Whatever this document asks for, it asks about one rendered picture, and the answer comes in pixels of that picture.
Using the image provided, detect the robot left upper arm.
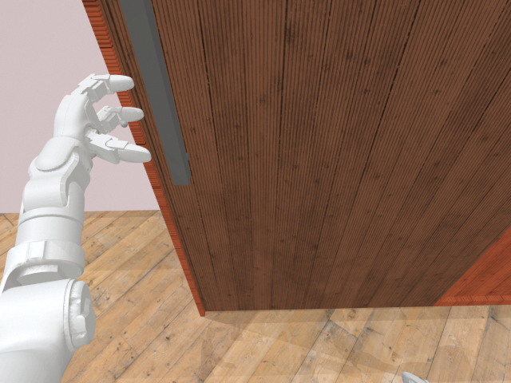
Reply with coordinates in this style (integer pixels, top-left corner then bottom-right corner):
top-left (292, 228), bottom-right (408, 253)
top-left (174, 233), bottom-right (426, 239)
top-left (0, 278), bottom-right (96, 383)

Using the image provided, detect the handle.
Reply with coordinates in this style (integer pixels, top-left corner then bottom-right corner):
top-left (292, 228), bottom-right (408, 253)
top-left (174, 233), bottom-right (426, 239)
top-left (119, 0), bottom-right (191, 185)

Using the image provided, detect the left robot forearm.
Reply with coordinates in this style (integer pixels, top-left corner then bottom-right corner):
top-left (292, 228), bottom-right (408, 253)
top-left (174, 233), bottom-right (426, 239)
top-left (0, 136), bottom-right (93, 296)

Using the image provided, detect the robot left hand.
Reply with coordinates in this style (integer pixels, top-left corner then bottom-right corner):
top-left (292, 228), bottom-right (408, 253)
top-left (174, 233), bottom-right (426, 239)
top-left (53, 73), bottom-right (152, 164)

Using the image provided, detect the wardrobe door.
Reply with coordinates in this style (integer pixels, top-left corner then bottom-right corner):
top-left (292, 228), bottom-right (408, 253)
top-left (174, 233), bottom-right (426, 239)
top-left (442, 227), bottom-right (511, 297)
top-left (98, 0), bottom-right (511, 311)

